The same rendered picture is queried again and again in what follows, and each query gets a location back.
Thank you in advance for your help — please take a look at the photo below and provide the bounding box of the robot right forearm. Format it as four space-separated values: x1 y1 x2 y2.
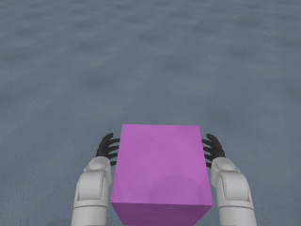
211 156 257 226

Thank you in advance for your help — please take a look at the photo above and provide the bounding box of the carton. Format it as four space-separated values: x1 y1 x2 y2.
110 124 214 226

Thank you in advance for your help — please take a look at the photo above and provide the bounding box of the robot left forearm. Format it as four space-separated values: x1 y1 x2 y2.
71 156 112 226

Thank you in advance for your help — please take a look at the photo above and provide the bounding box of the robot left hand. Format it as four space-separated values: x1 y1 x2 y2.
95 133 120 167

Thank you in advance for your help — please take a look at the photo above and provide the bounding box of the robot right hand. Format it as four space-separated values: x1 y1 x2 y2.
201 134 226 168

